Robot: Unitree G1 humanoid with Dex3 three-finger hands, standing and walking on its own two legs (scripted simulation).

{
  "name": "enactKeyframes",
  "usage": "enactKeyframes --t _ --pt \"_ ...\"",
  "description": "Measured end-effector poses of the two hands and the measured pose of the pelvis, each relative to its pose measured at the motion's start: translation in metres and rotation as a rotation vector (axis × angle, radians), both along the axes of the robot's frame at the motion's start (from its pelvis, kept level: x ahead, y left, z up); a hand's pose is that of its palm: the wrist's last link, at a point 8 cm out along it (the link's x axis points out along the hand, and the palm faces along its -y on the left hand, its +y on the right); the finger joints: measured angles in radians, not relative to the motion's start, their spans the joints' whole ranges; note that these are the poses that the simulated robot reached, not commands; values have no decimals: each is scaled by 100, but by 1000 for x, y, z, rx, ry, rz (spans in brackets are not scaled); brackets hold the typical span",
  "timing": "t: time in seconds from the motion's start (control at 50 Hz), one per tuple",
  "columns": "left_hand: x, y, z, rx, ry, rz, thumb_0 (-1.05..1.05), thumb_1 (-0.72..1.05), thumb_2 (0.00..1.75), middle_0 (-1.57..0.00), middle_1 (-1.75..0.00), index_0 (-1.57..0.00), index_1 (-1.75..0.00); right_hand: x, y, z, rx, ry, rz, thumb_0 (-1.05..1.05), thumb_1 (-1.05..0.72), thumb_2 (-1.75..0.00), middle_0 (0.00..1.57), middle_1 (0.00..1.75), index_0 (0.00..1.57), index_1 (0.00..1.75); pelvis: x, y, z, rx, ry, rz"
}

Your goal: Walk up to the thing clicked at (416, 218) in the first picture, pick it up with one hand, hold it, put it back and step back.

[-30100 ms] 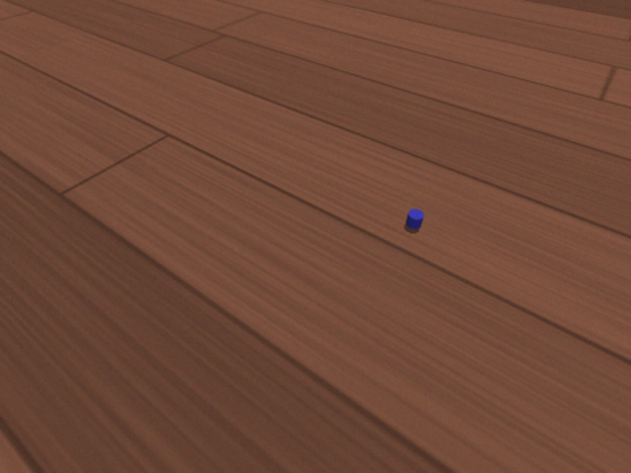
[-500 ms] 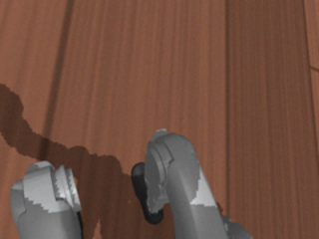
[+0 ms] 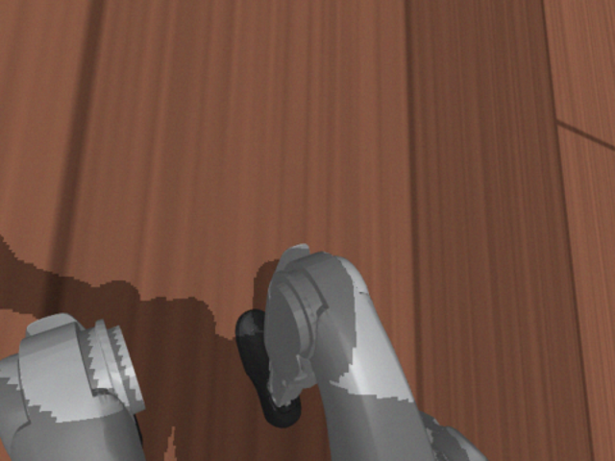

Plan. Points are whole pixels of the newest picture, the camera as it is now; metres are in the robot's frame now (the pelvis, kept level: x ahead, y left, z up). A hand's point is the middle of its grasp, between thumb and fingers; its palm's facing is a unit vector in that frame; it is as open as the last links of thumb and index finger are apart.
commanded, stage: rest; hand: left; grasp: from above
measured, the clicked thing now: out of the picture +0.46 +0.34 -0.26
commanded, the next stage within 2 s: open in 0.42 s
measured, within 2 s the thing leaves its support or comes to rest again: rests again in 0.08 s
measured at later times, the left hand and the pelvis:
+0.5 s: hand out of the picture +0.45 +0.33 -0.24, palm faces -0.43 -0.15 -0.89, open 9.5 cm; pelvis +0.00 +0.00 +0.00, yaw -1 degrees
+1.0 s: hand out of the picture +0.45 +0.34 -0.24, palm faces -0.44 -0.14 -0.89, open 12.0 cm; pelvis +0.00 +0.00 +0.00, yaw -1 degrees
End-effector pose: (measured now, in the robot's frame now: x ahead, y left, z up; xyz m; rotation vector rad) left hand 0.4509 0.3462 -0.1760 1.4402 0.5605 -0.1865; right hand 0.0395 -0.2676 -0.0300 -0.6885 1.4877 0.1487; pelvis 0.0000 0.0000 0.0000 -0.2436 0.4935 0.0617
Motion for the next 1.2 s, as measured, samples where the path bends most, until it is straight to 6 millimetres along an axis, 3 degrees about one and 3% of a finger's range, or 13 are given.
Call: enactKeyframes --t 0.3,0.62,0.74,1.2 --pt "6 -11 -9 1 -25 -7 -1 7 51 -72 -74 -68 -65 5 12 -1 54 -20 33 0 -91 -90 20 30 20 30 0 1 0 -7 -2 -9" --pt "9 -8 -9 6 -2 31 -1 6 55 -70 -77 -66 -67 2 7 0 66 -10 34 0 -91 -90 20 30 20 30 0 -1 1 -5 -7 -13" --pt "7 -7 -9 -2 2 23 -1 3 63 -58 -80 -56 -73 -1 6 4 51 1 33 0 -91 -90 20 30 20 30 -1 -1 3 -7 -10 -13" --pt "8 -3 -6 -3 -20 13 0 -40 97 -14 -105 -16 -103 2 15 7 48 -14 43 0 -90 -90 20 30 20 30 -3 2 5 -23 -14 -15"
